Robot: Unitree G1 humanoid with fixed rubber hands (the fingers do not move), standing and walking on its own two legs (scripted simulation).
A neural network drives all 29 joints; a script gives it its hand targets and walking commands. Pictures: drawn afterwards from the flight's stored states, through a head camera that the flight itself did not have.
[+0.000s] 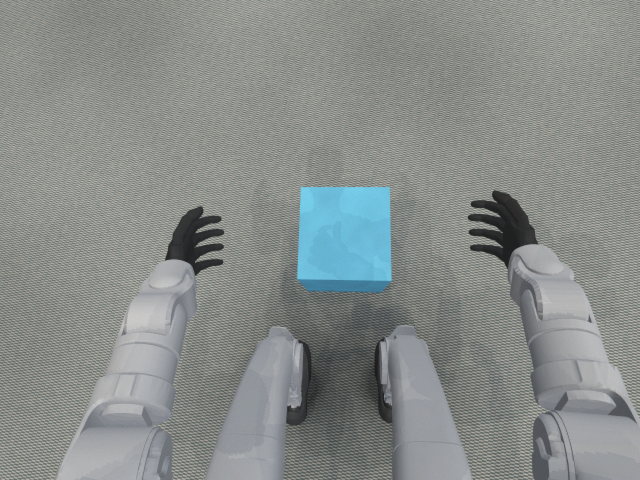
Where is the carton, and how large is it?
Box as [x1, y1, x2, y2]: [297, 187, 391, 292]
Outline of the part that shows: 301,187 297,279 308,290 380,292 391,280 389,187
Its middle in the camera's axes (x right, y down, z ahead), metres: +0.06 +0.02 +0.96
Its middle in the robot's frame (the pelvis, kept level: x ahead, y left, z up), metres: +0.47 -0.01 -0.54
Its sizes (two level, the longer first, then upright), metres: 0.210 0.200 0.250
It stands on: the floor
